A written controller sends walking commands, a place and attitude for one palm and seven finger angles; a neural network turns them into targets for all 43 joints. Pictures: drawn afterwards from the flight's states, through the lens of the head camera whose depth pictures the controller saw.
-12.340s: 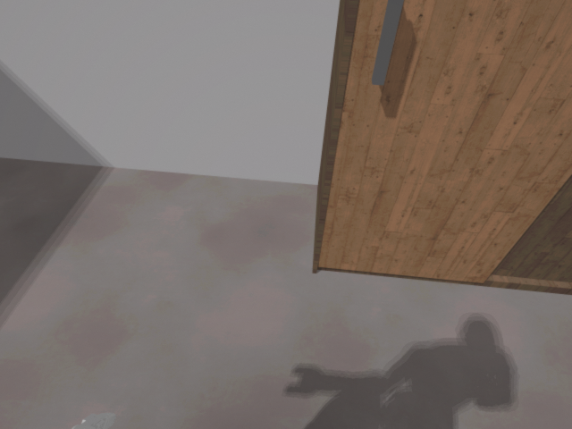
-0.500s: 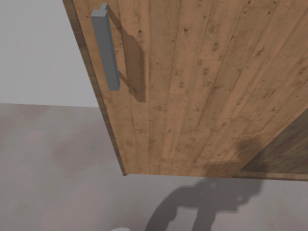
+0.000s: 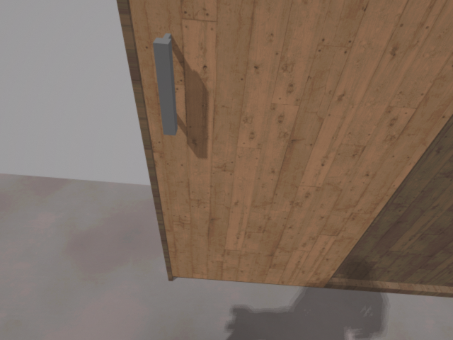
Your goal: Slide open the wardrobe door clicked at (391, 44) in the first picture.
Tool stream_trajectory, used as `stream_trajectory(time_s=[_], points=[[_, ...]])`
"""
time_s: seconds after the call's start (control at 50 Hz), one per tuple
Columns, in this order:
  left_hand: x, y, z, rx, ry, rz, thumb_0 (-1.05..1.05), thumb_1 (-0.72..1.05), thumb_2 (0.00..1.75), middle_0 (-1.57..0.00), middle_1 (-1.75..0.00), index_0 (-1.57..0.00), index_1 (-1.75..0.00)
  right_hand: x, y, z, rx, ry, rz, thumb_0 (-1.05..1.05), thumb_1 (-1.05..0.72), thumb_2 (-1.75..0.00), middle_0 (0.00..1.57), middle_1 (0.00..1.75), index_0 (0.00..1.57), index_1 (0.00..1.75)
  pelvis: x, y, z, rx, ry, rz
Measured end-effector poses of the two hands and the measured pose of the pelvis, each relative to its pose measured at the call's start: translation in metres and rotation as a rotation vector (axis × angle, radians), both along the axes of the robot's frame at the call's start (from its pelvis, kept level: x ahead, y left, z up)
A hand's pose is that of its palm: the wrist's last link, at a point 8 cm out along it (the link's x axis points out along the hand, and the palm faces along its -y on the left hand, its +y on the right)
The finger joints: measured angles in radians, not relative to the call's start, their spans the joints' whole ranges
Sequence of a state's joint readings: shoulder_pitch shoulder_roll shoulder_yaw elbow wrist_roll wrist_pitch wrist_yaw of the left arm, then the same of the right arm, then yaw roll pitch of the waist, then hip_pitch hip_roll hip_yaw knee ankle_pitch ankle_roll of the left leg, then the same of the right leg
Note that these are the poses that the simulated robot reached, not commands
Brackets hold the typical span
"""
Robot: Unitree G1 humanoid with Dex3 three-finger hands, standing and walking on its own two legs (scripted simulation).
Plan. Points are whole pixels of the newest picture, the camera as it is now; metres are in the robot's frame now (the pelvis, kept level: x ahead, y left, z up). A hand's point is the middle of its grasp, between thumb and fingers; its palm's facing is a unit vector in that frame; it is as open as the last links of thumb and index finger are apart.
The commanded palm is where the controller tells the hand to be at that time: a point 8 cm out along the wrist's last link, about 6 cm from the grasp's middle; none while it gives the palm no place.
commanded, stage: come to a stop and stand still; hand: left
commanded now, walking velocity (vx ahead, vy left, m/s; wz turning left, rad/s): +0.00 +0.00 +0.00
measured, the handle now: (169, 86) +0.52 +0.16 +0.21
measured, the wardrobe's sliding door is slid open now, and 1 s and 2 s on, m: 0.00 0.00 0.00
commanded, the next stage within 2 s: look again from close up in 1.14 s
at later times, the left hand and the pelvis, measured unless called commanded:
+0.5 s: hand out of the picture -0.06 +0.26 -0.17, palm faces +0.02 -0.97 -0.23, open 7.4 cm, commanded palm none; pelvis -0.05 +0.06 +0.01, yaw +0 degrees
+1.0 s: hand out of the picture -0.05 +0.29 -0.16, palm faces +0.01 -0.99 -0.17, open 7.4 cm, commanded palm none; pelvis -0.15 +0.11 +0.00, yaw -2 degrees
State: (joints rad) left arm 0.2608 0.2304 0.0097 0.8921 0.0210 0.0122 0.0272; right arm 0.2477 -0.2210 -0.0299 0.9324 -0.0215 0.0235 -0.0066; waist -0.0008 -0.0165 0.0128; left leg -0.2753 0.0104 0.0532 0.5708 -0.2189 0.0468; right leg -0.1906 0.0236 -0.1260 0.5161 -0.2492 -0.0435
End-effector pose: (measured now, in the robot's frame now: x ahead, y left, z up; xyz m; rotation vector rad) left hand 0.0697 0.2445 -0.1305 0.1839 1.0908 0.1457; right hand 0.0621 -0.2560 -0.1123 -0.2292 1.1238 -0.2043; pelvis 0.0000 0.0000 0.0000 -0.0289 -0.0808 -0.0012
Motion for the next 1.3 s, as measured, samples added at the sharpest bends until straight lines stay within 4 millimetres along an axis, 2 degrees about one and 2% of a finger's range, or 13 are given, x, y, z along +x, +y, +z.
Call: stream_trajectory(time_s=[0.22,0.34,0.52,0.66,0.72,0.78,0.84,0.92,0.98,1.04,1.1,1.22,1.3], points=[[-0.061,0.039,-0.002,0.031,0.122,0.019,0.00,0.91,0.89,-0.20,-0.30,-0.20,-0.30,-0.076,0.018,-0.005,0.002,0.142,-0.035,0.00,-0.91,-0.90,0.20,0.30,0.20,0.30,-0.023,0.022,0.004,-0.012,0.017,0.001],[-0.092,0.054,-0.004,0.031,0.180,0.032,0.00,0.91,0.89,-0.20,-0.30,-0.20,-0.30,-0.102,0.036,-0.008,0.014,0.196,-0.050,0.00,-0.90,-0.90,0.20,0.30,0.20,0.30,-0.034,0.037,0.006,-0.016,0.012,-0.001],[-0.145,0.060,-0.007,0.002,0.257,0.059,0.00,0.91,0.89,-0.20,-0.29,-0.20,-0.30,-0.102,0.058,-0.012,0.027,0.159,-0.044,0.00,-0.90,-0.90,0.20,0.30,0.20,0.30,-0.058,0.057,0.006,-0.009,-0.008,-0.005],[-0.211,0.060,-0.012,-0.015,0.316,0.126,0.00,0.91,0.89,-0.20,-0.30,-0.20,-0.30,-0.088,0.067,-0.014,0.022,0.092,-0.003,0.00,-0.90,-0.90,0.20,0.30,0.20,0.30,-0.088,0.069,0.001,-0.007,-0.031,0.017],[-0.235,0.067,-0.022,-0.019,0.357,0.160,0.00,0.91,0.89,-0.20,-0.30,-0.20,-0.30,-0.093,0.072,-0.009,0.010,0.060,-0.023,0.00,-0.90,-0.90,0.20,0.30,0.20,0.30,-0.102,0.076,-0.003,-0.007,-0.023,0.032],[-0.227,0.079,-0.039,-0.020,0.353,0.122,0.01,0.91,0.89,-0.20,-0.30,-0.20,-0.30,-0.125,0.081,-0.008,0.001,0.016,-0.073,0.00,-0.91,-0.90,0.20,0.30,0.20,0.30,-0.113,0.084,-0.011,0.003,-0.010,0.014],[-0.198,0.092,-0.056,-0.025,0.260,0.066,0.01,0.91,0.89,-0.20,-0.30,-0.20,-0.30,-0.179,0.094,-0.029,-0.013,0.056,-0.119,0.00,-0.91,-0.90,0.20,0.30,0.20,0.30,-0.132,0.097,-0.029,0.004,0.006,-0.002],[-0.154,0.098,-0.034,-0.043,0.115,0.015,0.01,0.91,0.89,-0.20,-0.29,-0.20,-0.30,-0.257,0.126,-0.034,0.033,0.247,-0.169,0.00,-0.91,-0.90,0.20,0.30,0.20,0.30,-0.143,0.105,-0.018,0.022,0.002,-0.042],[-0.131,0.100,-0.010,-0.051,0.022,-0.007,0.01,0.91,0.89,-0.20,-0.29,-0.20,-0.30,-0.295,0.146,-0.021,0.073,0.333,-0.191,0.00,-0.91,-0.90,0.20,0.30,0.20,0.30,-0.146,0.106,-0.002,-0.004,0.025,-0.032],[-0.119,0.099,0.006,-0.055,-0.010,-0.036,0.00,0.91,0.89,-0.20,-0.29,-0.20,-0.30,-0.315,0.158,-0.008,0.094,0.361,-0.225,0.01,-0.91,-0.90,0.20,0.30,0.20,0.30,-0.147,0.106,0.011,-0.024,0.051,-0.033],[-0.114,0.094,0.013,-0.050,0.017,-0.079,0.00,0.91,0.89,-0.20,-0.29,-0.20,-0.30,-0.328,0.163,0.001,0.102,0.364,-0.264,0.01,-0.90,-0.90,0.20,0.30,0.20,0.30,-0.149,0.105,0.018,-0.031,0.072,-0.045],[-0.104,0.069,0.011,-0.053,0.081,-0.148,0.00,0.91,0.89,-0.20,-0.29,-0.20,-0.30,-0.347,0.161,0.007,0.125,0.420,-0.309,0.00,-0.90,-0.90,0.20,0.30,0.20,0.30,-0.150,0.092,0.020,-0.024,0.094,-0.058],[-0.102,0.044,0.001,-0.064,0.068,-0.131,0.00,0.91,0.89,-0.20,-0.29,-0.20,-0.30,-0.350,0.149,-0.003,0.151,0.478,-0.306,0.00,-0.90,-0.90,0.20,0.30,0.20,0.30,-0.144,0.076,0.010,0.022,0.100,-0.055]])
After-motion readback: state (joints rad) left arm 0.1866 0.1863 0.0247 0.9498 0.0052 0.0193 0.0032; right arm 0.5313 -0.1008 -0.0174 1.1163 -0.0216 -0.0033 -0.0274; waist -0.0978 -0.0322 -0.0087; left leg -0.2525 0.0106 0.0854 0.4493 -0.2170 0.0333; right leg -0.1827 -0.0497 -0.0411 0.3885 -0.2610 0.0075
